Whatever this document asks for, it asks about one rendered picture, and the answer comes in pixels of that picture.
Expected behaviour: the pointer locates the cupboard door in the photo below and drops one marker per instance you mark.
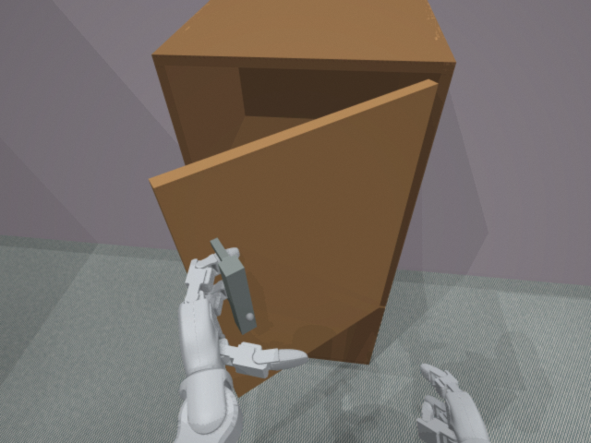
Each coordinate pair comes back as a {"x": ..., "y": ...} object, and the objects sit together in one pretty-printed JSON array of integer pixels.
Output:
[{"x": 315, "y": 212}]

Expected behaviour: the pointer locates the left robot hand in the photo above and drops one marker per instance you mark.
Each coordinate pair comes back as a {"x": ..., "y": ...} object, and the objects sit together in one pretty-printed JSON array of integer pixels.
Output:
[{"x": 199, "y": 329}]

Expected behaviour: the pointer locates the handle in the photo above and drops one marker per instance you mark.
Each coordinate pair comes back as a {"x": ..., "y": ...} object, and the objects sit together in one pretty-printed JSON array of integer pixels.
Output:
[{"x": 235, "y": 283}]

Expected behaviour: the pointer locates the left robot forearm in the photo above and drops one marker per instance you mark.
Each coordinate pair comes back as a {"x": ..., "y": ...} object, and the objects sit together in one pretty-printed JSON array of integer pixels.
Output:
[{"x": 210, "y": 412}]

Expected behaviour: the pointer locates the right robot hand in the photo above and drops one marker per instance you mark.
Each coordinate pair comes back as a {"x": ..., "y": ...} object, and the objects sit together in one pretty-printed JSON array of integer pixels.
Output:
[{"x": 457, "y": 420}]

